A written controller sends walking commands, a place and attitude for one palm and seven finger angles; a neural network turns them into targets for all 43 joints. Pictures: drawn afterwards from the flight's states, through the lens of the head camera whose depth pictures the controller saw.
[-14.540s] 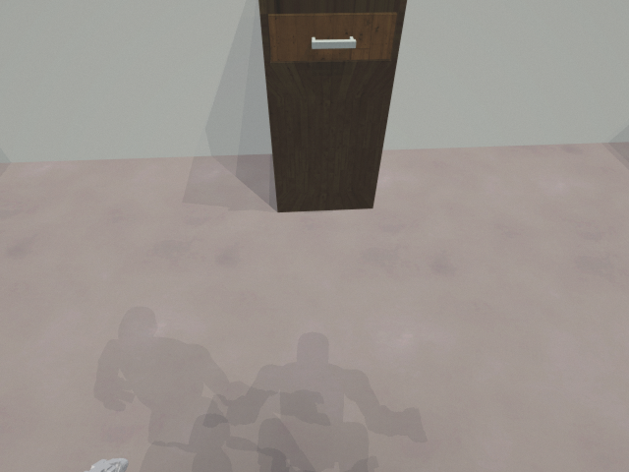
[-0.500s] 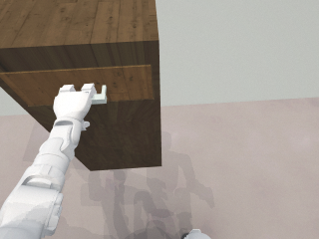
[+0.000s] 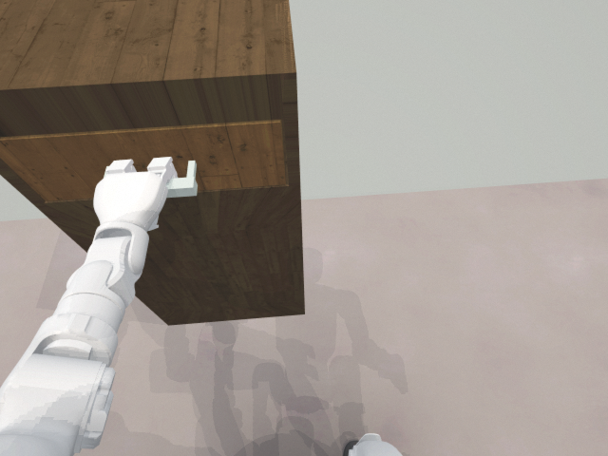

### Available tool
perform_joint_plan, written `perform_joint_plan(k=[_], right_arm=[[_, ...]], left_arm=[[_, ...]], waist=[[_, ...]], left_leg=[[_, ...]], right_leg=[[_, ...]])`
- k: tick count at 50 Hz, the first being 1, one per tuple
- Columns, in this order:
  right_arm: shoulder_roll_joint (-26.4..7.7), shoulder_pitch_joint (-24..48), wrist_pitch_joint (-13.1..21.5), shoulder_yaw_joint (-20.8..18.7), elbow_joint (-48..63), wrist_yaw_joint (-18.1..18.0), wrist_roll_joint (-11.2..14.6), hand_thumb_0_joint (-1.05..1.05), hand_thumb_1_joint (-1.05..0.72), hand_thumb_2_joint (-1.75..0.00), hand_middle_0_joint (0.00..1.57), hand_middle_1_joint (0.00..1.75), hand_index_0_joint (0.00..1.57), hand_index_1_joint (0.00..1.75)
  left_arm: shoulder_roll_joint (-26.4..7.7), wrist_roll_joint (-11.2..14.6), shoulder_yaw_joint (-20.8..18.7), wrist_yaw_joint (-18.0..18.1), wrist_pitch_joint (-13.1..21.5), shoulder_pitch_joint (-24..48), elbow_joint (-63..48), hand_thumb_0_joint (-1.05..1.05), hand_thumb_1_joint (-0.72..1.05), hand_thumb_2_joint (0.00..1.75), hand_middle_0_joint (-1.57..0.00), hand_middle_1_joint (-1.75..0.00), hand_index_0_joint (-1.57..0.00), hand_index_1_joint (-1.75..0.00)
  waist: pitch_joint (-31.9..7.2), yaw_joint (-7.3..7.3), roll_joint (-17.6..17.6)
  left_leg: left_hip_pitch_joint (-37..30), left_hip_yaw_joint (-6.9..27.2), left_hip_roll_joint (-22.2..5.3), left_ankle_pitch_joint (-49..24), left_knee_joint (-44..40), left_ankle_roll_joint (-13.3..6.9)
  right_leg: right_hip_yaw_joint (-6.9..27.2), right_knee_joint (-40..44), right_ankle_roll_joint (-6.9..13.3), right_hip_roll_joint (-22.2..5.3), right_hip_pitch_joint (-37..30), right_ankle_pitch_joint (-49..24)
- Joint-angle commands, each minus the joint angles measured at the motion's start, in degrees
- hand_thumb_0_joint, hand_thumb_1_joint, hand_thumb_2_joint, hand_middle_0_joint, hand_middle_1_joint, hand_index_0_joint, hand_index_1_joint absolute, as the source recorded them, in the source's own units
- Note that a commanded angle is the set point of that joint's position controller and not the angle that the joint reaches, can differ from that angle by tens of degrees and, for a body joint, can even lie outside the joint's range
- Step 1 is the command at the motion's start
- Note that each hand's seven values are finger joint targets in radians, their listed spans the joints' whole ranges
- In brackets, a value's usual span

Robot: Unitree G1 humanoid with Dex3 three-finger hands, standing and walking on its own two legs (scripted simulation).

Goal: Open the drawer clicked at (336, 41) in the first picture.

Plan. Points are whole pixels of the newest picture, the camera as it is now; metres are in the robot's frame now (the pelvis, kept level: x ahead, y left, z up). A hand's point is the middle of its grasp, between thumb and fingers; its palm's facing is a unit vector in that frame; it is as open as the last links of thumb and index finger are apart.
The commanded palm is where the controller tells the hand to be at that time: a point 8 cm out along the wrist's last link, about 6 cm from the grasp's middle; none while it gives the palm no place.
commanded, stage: pull the drawer open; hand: left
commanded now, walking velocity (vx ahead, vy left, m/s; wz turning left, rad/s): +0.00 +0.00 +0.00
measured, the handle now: (149, 179) +0.50 +0.23 +0.03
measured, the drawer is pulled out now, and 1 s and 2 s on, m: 0.00 0.06 0.27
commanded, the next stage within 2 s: none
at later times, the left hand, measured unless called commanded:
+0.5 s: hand (145, 246) +0.40 +0.22 +0.01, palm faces +0.00 -0.05 -1.00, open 5.6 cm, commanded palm +0.37 +0.23 +0.06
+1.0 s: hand (143, 254) +0.38 +0.22 +0.01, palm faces -0.03 -0.04 -1.00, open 5.6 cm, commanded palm +0.33 +0.22 +0.06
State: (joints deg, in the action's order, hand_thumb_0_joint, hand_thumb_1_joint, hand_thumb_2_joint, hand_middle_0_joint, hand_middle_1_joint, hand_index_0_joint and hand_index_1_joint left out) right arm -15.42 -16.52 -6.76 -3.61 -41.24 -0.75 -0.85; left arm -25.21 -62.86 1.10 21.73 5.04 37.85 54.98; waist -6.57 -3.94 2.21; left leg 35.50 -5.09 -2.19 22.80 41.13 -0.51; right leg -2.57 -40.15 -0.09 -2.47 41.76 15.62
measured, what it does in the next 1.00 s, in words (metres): stands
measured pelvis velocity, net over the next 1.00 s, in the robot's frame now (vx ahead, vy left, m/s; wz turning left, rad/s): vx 0.01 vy -0.01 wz -0.01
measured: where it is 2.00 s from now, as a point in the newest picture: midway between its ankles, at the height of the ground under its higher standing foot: outside the picture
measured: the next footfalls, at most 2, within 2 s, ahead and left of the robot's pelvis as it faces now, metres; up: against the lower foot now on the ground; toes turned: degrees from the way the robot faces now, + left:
none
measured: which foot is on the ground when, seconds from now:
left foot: down 0.00-1.00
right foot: down 0.00-1.00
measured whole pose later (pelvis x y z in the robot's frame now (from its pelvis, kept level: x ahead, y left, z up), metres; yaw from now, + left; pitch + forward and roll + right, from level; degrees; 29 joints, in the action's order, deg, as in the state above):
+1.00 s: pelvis +0.01 -0.01 +0.01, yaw +0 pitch +14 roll +1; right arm -14.7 -15.1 -6.6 -4.2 -38.7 -0.3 -0.7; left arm -21.9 -61.2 1.0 20.6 2.1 18.7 35.8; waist -6.3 -1.5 3.2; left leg 28.8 -5.3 -2.5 22.5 37.8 0.3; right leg -2.3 -38.5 0.5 -1.8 36.0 16.2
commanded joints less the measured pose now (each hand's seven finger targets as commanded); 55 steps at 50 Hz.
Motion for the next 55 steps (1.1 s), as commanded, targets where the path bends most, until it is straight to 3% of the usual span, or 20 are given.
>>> perform_joint_plan(k=[1,3,7,10,11,15,18,22,24,26,29,31,33,39,42,45,48,50,53,55], right_arm=[[-8.03,-4.66,1.46,-2.93,5.21,-0.49,0.06,0.00,-0.90,-0.90,0.20,0.30,0.20,0.30],[-8.09,-4.30,1.40,-3.07,5.51,-0.24,0.00,0.00,-0.90,-0.90,0.20,0.30,0.20,0.30],[-7.67,-3.21,1.52,-3.37,6.96,0.29,0.31,0.00,-0.90,-0.90,0.20,0.30,0.20,0.30],[-7.57,-2.56,1.47,-3.56,7.67,0.79,0.34,0.00,-0.90,-0.90,0.20,0.30,0.20,0.30],[-7.57,-2.12,1.53,-3.49,7.83,0.88,0.48,0.00,-0.90,-0.90,0.20,0.30,0.20,0.30],[-7.56,-0.61,1.65,-3.32,8.31,1.05,0.37,0.00,-0.90,-0.90,0.20,0.30,0.20,0.30],[-7.53,1.03,1.84,-3.08,8.68,0.93,0.51,0.00,-0.90,-0.90,0.20,0.30,0.20,0.30],[-7.03,2.60,2.20,-2.73,9.78,0.75,0.45,0.00,-0.90,-0.90,0.20,0.30,0.20,0.30],[-7.74,1.57,1.89,-2.14,7.29,-0.36,0.35,0.00,-0.90,-0.90,0.20,0.30,0.20,0.30],[-7.22,1.42,1.96,-2.19,6.83,-0.70,0.04,0.00,-0.90,-0.90,0.20,0.30,0.20,0.30],[-6.83,1.26,1.79,-2.21,6.70,-1.12,-0.10,0.00,-0.90,-0.90,0.20,0.30,0.20,0.30],[-6.53,1.35,1.88,-2.30,6.58,-1.18,-0.10,0.00,-0.90,-0.90,0.20,0.30,0.20,0.30],[-6.71,1.45,1.74,-2.18,6.69,-1.34,-0.13,0.00,-0.90,-0.90,0.20,0.30,0.20,0.30],[-6.18,0.85,1.99,-2.30,7.01,-1.33,-0.35,0.00,-0.90,-0.90,0.20,0.30,0.20,0.30],[-5.89,1.06,2.23,-2.81,8.16,-0.70,-0.45,0.00,-0.90,-0.90,0.20,0.30,0.20,0.30],[-5.92,2.05,2.47,-2.89,9.42,-0.03,0.08,0.00,-0.90,-0.90,0.20,0.30,0.20,0.30],[-6.43,3.49,2.67,-2.86,10.40,0.08,0.17,0.00,-0.90,-0.90,0.20,0.30,0.20,0.30],[-6.17,4.30,3.16,-2.89,11.14,0.36,0.41,0.00,-0.90,-0.90,0.20,0.30,0.20,0.30],[-6.61,5.79,3.66,-2.77,11.36,0.45,0.54,0.00,-0.90,-0.90,0.20,0.30,0.20,0.30],[-6.48,6.54,4.08,-2.75,11.58,0.51,0.54,0.00,-0.90,-0.90,0.20,0.30,0.20,0.30]], left_arm=[[-12.87,1.08,-4.10,1.07,-0.06,13.61,-10.05,0.00,0.90,0.90,-0.40,-1.35,-0.40,-1.35],[-13.95,1.43,-6.03,1.14,0.20,10.83,-11.89,0.00,0.90,0.90,-0.40,-1.35,-0.40,-1.35],[-10.83,1.69,-4.61,1.30,-0.45,3.93,-17.15,0.00,0.90,0.90,-0.40,-1.35,-0.40,-1.35],[-9.29,1.83,-4.26,1.72,-2.00,-0.97,-21.65,0.00,0.90,0.90,-0.40,-1.35,-0.40,-1.35],[-7.90,1.92,-2.97,1.77,-2.54,-0.83,-23.29,0.00,0.90,0.90,-0.40,-1.35,-0.40,-1.35],[-8.86,2.26,-4.63,2.12,-4.85,-6.50,-28.71,0.00,0.90,0.90,-0.40,-1.35,-0.40,-1.35],[-7.00,2.66,-3.37,1.89,-6.37,-8.59,-31.82,0.00,0.90,0.90,-0.40,-1.35,-0.40,-1.35],[-5.73,2.72,-2.48,1.34,-7.67,-12.78,-36.71,0.00,0.90,0.90,-0.40,-1.35,-0.40,-1.35],[-8.79,1.08,-2.25,1.84,-7.71,3.57,-32.79,0.00,0.90,0.90,-0.40,-1.35,-0.40,-1.35],[-8.27,0.23,-2.39,1.65,-7.83,1.20,-28.31,0.00,0.90,0.90,-0.40,-1.35,-0.40,-1.35],[-9.01,0.08,-2.50,1.11,-7.11,4.20,-27.55,0.00,0.90,0.90,-0.40,-1.35,-0.40,-1.35],[-7.02,0.45,-1.05,0.64,-6.19,5.31,-26.59,0.00,0.90,0.90,-0.40,-1.35,-0.40,-1.35],[-8.51,0.56,-2.47,0.31,-5.32,5.85,-24.32,0.00,0.90,0.90,-0.40,-1.35,-0.40,-1.35],[-8.03,0.07,-2.03,0.59,-1.97,8.26,-21.26,0.00,0.90,0.90,-0.40,-1.35,-0.40,-1.35],[-7.25,0.42,-2.81,1.12,-0.84,1.14,-24.66,0.00,0.90,0.90,-0.40,-1.35,-0.40,-1.35],[-4.79,2.00,-2.02,1.07,-1.12,-6.61,-26.93,0.00,0.90,0.90,-0.40,-1.35,-0.40,-1.35],[-7.90,2.41,-5.38,1.46,-1.79,-13.41,-31.73,0.00,0.90,0.90,-0.40,-1.35,-0.40,-1.35],[-6.09,2.88,-4.26,1.80,-2.47,-18.03,-36.32,0.00,0.90,0.90,-0.40,-1.35,-0.40,-1.35],[-4.96,3.41,-3.83,2.22,-4.30,-23.47,-40.43,0.00,0.90,0.90,-0.40,-1.35,-0.40,-1.35],[-3.93,3.43,-2.87,2.52,-5.40,-26.07,-44.06,0.00,0.90,0.90,-0.40,-1.35,-0.40,-1.35]], waist=[[-23.17,2.34,-1.55],[-23.98,3.25,-2.40],[-23.85,4.11,-1.31],[-24.43,4.43,-1.15],[-23.14,3.83,-0.82],[-23.17,4.78,-0.45],[-21.30,4.27,-0.87],[-20.88,5.16,-0.79],[-16.77,1.50,-0.70],[-17.93,2.92,-0.13],[-20.69,2.95,0.08],[-19.60,2.61,-0.60],[-19.14,2.63,-2.41],[-19.12,2.62,-2.37],[-22.88,4.76,-1.02],[-20.86,5.14,-2.79],[-21.88,6.61,-3.92],[-20.42,6.77,-1.97],[-18.20,6.36,-3.33],[-17.55,6.46,-1.89]], left_leg=[[-5.33,1.61,3.54,-22.64,-4.19,-1.45],[-5.59,1.79,3.34,-24.46,-4.27,-1.52],[-7.65,1.77,2.68,-28.81,-4.50,-1.29],[-9.63,2.09,2.20,-33.17,-4.45,-1.09],[-10.51,2.27,1.97,-33.52,-4.72,-0.93],[-12.18,2.41,1.73,-36.19,-5.07,-0.76],[-13.67,2.67,1.53,-36.71,-5.40,-0.64],[-14.98,2.43,1.63,-37.64,-5.93,-0.45],[-14.29,3.09,1.90,-33.28,-5.61,-0.29],[-14.24,2.51,2.45,-31.97,-5.71,-0.29],[-14.86,2.48,2.84,-33.79,-5.04,-0.32],[-14.60,2.46,2.87,-33.15,-5.04,-0.33],[-12.90,2.36,3.31,-30.15,-5.09,-0.55],[-10.39,2.06,3.94,-25.70,-4.67,-0.89],[-10.87,1.66,3.87,-27.95,-4.71,-0.90],[-9.59,1.61,3.58,-26.85,-5.29,-0.87],[-8.48,1.29,3.59,-26.14,-6.29,-0.98],[-9.80,1.23,3.21,-26.63,-6.87,-0.81],[-10.76,1.51,2.70,-26.35,-7.44,-0.63],[-12.13,1.36,2.61,-25.60,-7.73,-0.52]], right_leg=[[0.91,1.61,1.97,3.07,-21.80,-20.22],[0.88,1.39,2.12,3.06,-23.24,-21.58],[0.67,1.53,2.14,3.14,-23.13,-23.44],[0.53,1.48,2.05,3.08,-23.71,-25.46],[0.19,1.88,2.03,3.09,-22.99,-25.24],[0.13,2.00,2.03,2.97,-24.71,-26.70],[-0.29,2.65,2.02,3.02,-24.38,-26.29],[-0.47,2.87,1.99,2.87,-25.81,-27.60],[-0.78,3.01,1.96,3.03,-21.38,-23.95],[-0.70,3.00,2.29,3.13,-21.89,-22.47],[-0.40,2.44,2.24,2.89,-23.52,-25.00],[-0.57,2.65,2.17,2.86,-22.87,-24.97],[-0.36,2.75,2.17,2.85,-23.58,-23.84],[0.03,2.42,2.13,2.64,-23.03,-22.36],[0.51,2.01,2.37,2.65,-25.74,-25.12],[0.44,2.42,2.29,2.74,-26.35,-24.97],[1.07,2.57,2.34,2.60,-29.68,-26.20],[0.82,2.95,2.39,2.64,-28.74,-25.41],[0.38,3.63,2.33,2.90,-27.68,-22.85],[0.36,3.91,2.31,2.94,-26.84,-21.04]])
